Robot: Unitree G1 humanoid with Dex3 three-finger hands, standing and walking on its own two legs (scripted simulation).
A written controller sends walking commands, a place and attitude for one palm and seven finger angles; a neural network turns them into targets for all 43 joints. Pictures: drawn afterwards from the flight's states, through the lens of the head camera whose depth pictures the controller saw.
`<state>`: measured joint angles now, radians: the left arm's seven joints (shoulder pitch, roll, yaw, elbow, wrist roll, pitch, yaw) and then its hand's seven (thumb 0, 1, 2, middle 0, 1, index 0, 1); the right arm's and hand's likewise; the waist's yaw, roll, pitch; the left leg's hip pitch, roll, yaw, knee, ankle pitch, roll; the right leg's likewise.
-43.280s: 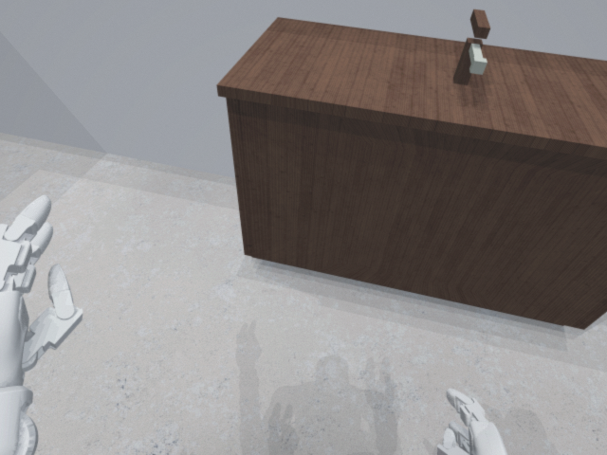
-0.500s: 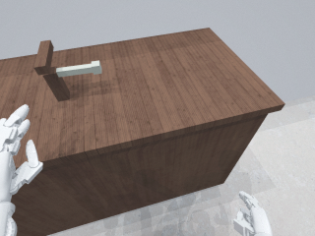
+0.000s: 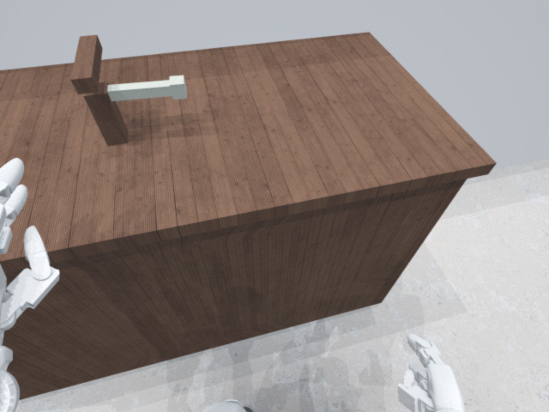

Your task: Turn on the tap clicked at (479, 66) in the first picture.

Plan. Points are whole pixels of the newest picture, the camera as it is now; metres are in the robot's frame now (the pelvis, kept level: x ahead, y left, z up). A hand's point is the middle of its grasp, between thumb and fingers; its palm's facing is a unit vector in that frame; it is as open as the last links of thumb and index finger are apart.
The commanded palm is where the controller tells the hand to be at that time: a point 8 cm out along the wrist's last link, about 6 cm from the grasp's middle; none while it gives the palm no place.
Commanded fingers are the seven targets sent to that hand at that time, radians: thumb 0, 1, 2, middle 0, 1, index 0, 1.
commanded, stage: step back with the hand held close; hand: left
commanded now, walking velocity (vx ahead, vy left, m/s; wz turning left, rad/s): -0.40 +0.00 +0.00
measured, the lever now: (178, 87) +0.59 +0.21 +0.15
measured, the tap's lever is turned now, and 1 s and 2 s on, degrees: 86 86 86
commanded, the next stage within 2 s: stop stepping back and stand still in 0.54 s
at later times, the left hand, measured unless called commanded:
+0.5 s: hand (7, 358) +0.14 +0.24 +0.18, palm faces +0.43 -0.81 -0.39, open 7.4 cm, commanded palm +0.08 +0.27 +0.19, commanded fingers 0.00 0.90 0.90 -0.20 -0.30 -0.20 -0.30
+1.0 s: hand out of the picture -0.02 +0.22 +0.17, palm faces +0.49 -0.77 -0.41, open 7.4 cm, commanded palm -0.07 +0.25 +0.19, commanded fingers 0.00 0.90 0.90 -0.20 -0.30 -0.20 -0.30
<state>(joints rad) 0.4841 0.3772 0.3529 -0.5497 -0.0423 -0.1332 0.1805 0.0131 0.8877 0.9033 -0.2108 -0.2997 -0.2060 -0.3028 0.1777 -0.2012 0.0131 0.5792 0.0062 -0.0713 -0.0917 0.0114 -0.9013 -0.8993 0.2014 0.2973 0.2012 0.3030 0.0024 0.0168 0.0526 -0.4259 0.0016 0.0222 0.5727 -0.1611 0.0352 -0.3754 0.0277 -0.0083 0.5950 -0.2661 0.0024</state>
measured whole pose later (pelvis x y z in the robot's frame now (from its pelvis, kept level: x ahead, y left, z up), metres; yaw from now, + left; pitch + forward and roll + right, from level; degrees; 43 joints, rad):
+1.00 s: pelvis -0.20 -0.04 +0.00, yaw +5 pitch -2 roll +1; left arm 0.53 0.37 0.36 -0.50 -0.04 -0.10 0.18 0.01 0.89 0.90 -0.21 -0.30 -0.21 -0.30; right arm 0.31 -0.23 -0.03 0.63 0.02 -0.10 -0.08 0.01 -0.90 -0.90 0.20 0.30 0.20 0.30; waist -0.03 -0.02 -0.02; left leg -0.20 0.03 0.01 0.55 -0.33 -0.01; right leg -0.35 0.02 -0.04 0.63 -0.33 0.02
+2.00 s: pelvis -0.22 -0.05 +0.01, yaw +4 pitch -2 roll +0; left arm 0.48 0.35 0.32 -0.49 -0.05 -0.12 0.16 0.01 0.89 0.90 -0.21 -0.30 -0.21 -0.30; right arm 0.18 -0.19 0.01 0.60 0.01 -0.09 -0.06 0.01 -0.90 -0.90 0.20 0.30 0.20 0.30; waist 0.00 0.01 0.07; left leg -0.21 0.03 0.06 0.47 -0.23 0.00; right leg -0.21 0.02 -0.02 0.46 -0.21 -0.02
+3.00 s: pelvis -0.21 -0.05 +0.02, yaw +4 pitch -1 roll -1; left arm 0.49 0.34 0.31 -0.46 -0.07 -0.10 0.16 0.01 0.89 0.90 -0.21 -0.30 -0.20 -0.30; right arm 0.18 -0.21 0.00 0.61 0.01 -0.06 -0.08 0.01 -0.90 -0.90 0.20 0.30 0.20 0.30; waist 0.00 0.03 0.02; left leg -0.19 0.03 0.07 0.43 -0.22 0.00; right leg -0.19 0.02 -0.01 0.39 -0.19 -0.01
